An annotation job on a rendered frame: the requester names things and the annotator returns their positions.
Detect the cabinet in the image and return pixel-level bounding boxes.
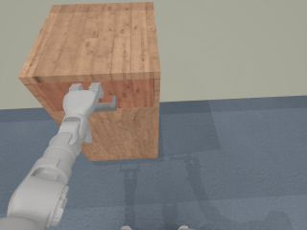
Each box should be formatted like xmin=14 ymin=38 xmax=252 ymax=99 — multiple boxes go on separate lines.
xmin=18 ymin=2 xmax=161 ymax=162

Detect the drawer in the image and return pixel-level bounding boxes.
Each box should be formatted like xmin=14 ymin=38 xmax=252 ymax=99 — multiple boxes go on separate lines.
xmin=32 ymin=78 xmax=154 ymax=112

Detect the left robot upper arm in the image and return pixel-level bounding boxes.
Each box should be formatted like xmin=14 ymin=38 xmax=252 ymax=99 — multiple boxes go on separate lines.
xmin=0 ymin=175 xmax=69 ymax=230

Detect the left robot forearm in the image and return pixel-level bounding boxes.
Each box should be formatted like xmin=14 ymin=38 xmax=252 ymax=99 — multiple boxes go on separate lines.
xmin=7 ymin=113 xmax=89 ymax=217

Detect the handle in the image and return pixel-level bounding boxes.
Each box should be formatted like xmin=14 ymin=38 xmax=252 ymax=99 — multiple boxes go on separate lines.
xmin=93 ymin=95 xmax=117 ymax=112

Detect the left robot hand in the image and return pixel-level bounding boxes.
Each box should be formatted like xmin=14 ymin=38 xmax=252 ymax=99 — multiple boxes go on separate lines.
xmin=62 ymin=82 xmax=104 ymax=144

